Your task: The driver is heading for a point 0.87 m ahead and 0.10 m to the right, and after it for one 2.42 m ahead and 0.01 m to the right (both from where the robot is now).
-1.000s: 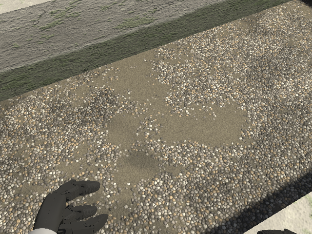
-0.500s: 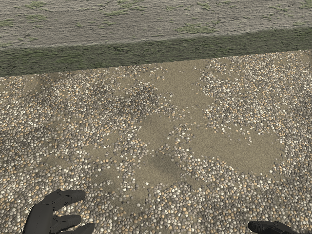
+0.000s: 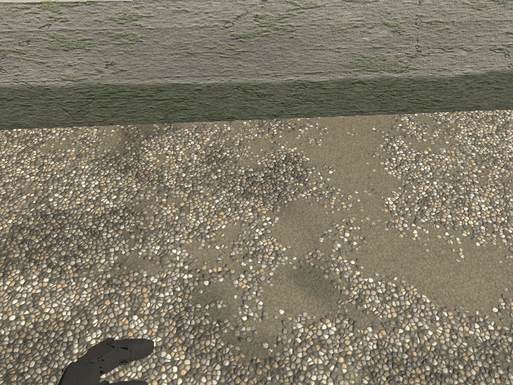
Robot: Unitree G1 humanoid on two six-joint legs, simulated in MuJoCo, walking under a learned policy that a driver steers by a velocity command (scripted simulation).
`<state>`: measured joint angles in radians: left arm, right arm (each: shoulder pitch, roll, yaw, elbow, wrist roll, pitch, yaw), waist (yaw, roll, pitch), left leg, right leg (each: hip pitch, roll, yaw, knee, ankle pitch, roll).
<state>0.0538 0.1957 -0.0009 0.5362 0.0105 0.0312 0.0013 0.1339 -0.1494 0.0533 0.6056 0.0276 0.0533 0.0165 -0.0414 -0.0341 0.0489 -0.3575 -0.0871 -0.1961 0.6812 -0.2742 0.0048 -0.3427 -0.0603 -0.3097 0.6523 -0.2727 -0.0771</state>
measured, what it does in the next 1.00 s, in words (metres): steps on the spot: left foot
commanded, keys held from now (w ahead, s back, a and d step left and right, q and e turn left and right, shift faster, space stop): w+shift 0.08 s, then shift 0.92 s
